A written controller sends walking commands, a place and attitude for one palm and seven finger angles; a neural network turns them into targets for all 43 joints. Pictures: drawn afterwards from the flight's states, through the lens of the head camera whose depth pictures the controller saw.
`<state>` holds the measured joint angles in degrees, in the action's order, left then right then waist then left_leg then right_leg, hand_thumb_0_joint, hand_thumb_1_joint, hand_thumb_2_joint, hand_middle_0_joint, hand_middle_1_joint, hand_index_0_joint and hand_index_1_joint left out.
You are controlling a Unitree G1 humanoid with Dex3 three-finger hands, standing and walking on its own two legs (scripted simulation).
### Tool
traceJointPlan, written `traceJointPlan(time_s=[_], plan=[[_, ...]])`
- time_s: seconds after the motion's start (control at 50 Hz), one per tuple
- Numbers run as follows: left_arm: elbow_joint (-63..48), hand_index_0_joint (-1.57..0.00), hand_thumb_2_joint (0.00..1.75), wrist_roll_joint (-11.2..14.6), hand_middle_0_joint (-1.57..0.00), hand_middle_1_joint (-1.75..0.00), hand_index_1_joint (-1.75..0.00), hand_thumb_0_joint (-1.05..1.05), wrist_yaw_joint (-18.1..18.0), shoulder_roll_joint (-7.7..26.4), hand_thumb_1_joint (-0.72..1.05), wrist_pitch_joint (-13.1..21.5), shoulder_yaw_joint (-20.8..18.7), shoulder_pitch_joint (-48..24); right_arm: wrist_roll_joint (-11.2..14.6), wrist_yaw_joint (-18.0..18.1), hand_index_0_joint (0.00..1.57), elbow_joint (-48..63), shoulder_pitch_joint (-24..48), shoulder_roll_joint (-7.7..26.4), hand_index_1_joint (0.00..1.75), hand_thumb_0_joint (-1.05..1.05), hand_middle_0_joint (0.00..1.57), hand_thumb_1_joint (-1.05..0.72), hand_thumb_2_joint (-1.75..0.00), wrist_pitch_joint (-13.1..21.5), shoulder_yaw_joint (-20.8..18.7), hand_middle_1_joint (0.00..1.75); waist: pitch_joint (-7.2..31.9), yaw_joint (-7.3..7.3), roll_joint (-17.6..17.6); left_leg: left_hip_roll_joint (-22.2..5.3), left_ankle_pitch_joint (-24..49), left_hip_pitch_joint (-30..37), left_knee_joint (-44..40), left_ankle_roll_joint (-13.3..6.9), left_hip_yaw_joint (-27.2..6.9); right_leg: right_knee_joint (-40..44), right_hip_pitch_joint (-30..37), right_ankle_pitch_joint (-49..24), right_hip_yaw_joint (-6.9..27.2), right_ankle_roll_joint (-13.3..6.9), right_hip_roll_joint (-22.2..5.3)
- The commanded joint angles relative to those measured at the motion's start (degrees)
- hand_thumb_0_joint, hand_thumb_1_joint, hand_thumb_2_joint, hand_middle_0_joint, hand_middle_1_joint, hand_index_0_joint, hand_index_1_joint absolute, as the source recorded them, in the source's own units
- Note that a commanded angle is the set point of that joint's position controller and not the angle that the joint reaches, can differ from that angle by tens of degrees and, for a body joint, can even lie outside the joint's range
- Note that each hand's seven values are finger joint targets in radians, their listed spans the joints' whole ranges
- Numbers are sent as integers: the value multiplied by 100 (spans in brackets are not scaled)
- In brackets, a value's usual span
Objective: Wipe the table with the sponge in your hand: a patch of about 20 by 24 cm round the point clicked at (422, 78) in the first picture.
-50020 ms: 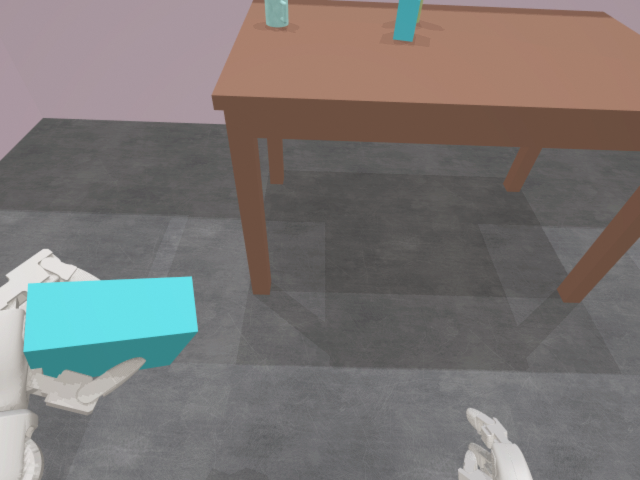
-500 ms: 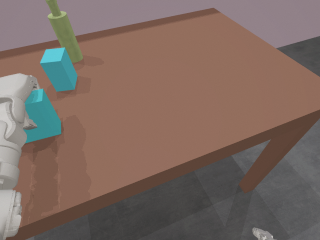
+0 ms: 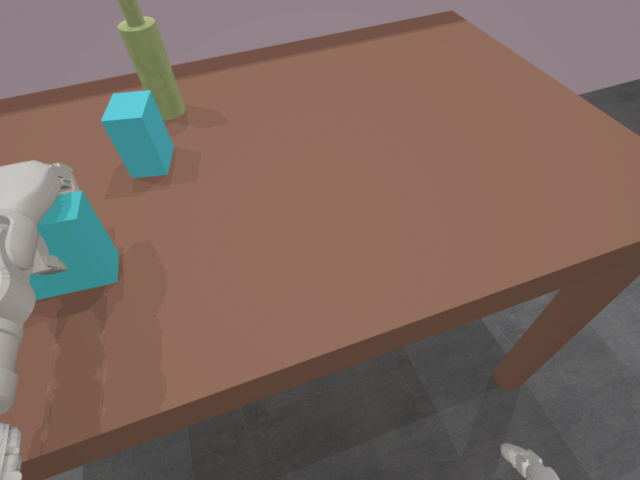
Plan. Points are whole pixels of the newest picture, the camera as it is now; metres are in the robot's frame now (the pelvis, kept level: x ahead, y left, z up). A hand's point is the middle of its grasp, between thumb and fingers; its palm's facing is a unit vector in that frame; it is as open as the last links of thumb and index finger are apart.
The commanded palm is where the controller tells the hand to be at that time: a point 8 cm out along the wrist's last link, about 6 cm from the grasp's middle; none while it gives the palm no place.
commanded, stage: wipe back along the first lane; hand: left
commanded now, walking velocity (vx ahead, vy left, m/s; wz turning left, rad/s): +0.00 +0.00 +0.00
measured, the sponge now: (51, 260) +0.34 +0.38 +0.08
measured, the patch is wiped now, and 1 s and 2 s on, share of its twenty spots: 1.00 1.00 1.00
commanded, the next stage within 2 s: lift the sponge slowly off the table in 1.36 s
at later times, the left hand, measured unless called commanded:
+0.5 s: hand (39, 263) +0.30 +0.35 +0.13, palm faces +0.01 -0.02 -1.00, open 9.7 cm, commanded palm +0.27 +0.33 +0.16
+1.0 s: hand (35, 295) +0.26 +0.33 +0.13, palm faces +0.05 -0.03 -1.00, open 9.7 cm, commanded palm +0.22 +0.32 +0.16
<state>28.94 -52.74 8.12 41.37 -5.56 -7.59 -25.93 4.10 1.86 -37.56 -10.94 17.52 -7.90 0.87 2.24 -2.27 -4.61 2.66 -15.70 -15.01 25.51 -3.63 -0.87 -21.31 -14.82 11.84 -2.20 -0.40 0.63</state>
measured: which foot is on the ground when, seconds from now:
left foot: down 0.00-1.00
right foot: down 0.00-1.00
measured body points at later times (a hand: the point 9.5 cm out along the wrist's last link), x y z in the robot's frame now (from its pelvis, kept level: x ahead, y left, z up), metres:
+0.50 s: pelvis -0.01 -0.01 +0.00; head -0.01 -0.03 +0.45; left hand +0.30 +0.34 +0.19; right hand +0.17 -0.25 -0.11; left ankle -0.04 +0.08 -0.74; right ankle -0.02 -0.12 -0.74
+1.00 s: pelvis -0.01 -0.01 +0.00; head -0.01 -0.05 +0.44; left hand +0.26 +0.32 +0.19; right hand +0.20 -0.24 -0.10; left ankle -0.04 +0.08 -0.74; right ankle -0.02 -0.12 -0.74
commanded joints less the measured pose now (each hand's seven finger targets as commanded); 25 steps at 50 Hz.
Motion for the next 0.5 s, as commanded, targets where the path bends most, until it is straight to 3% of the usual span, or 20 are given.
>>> traceJointPlan(time_s=[0.0,0.04,0.06,0.08,0.1,0.14,0.2,0.26,0.28,0.32,0.36,0.4,0.42,0.48], plan=[[-884,-120,130,59,-120,-160,-160,0,-37,1543,10,-103,-524,-536,-18,34,20,767,440,870,30,0,20,-90,-90,207,-310,30,1619,-102,274,-277,3397,694,52,98,-284,-120,893,-2061,61,-370,38],[-946,-120,130,61,-120,-160,-160,0,-48,1484,10,-180,-466,-461,-7,20,20,757,518,886,30,0,20,-90,-90,184,-303,30,1363,-82,292,-264,2925,539,-23,91,-261,-86,793,-1806,57,-366,46],[-1086,-120,130,66,-120,-160,-160,0,-57,1598,10,-209,-589,-446,10,17,20,816,667,873,30,0,20,-90,-90,206,-266,30,1317,-138,186,-251,2814,474,-68,77,-277,-80,833,-1703,108,-408,50],[-1044,-120,130,36,-120,-160,-160,0,-56,1376,10,-291,-360,-399,-16,25,20,822,616,858,30,0,20,-90,-90,205,-267,30,1286,-108,203,-232,2626,451,-66,56,-236,-86,817,-1591,59,-394,42],[-864,-120,130,5,-120,-160,-160,0,-68,1393,10,-352,-348,-454,9,33,20,755,597,871,30,0,20,-90,-90,191,-269,30,1022,-50,353,-246,2307,335,-116,60,-242,-44,669,-1376,31,-386,59],[-797,-120,130,-72,-120,-160,-160,0,-48,1414,10,-416,-261,-652,20,56,20,726,622,893,30,0,20,-90,-90,185,-254,30,894,-24,298,-226,1859,224,-198,65,-250,-2,551,-1001,30,-393,74],[-991,-120,130,-79,-120,-160,-160,0,-14,1149,10,-477,-28,-610,33,68,20,792,705,830,30,0,20,-90,-90,249,-240,30,1016,-21,102,-218,1860,362,-157,54,-258,-16,560,-950,46,-420,69],[-1071,-120,130,-35,-120,-160,-160,0,18,1149,10,-462,-124,-340,51,64,20,890,834,796,30,0,20,-90,-90,291,-206,30,1082,-97,138,-225,1798,324,-158,54,-309,-40,651,-910,116,-462,91],[-1133,-120,130,-20,-120,-160,-160,0,31,1001,10,-485,-5,-142,27,64,20,905,763,779,30,0,20,-90,-90,285,-217,30,1121,-103,205,-212,1825,349,-124,43,-281,-68,686,-928,45,-432,76],[-1219,-120,130,6,-120,-160,-160,0,28,831,10,-503,120,-130,32,53,20,892,779,788,30,0,20,-90,-90,287,-223,30,1010,-58,221,-238,1818,361,-131,69,-291,-56,564,-939,23,-413,89],[-1443,-120,130,70,-120,-160,-160,0,14,832,10,-508,7,115,50,28,20,1000,946,745,30,0,20,-90,-90,335,-195,30,1023,-134,130,-257,1897,366,-131,71,-340,-72,632,-969,98,-457,96],[-1440,-120,130,73,-120,-160,-160,0,-16,780,10,-567,29,335,33,22,20,956,868,761,30,0,20,-90,-90,326,-208,30,949,-123,307,-250,1835,316,-110,71,-288,-102,628,-984,15,-414,94],[-1473,-120,130,115,-120,-160,-160,0,-8,579,10,-603,184,418,35,18,20,983,909,745,30,0,20,-90,-90,311,-200,30,797,-112,334,-243,1697,264,-152,73,-275,-67,580,-909,11,-400,91],[-1541,-120,130,155,-120,-160,-160,0,-20,589,10,-714,177,420,38,48,20,1004,969,753,30,0,20,-90,-90,325,-175,30,727,-112,400,-217,1439,184,-157,44,-233,-58,583,-772,50,-399,84]])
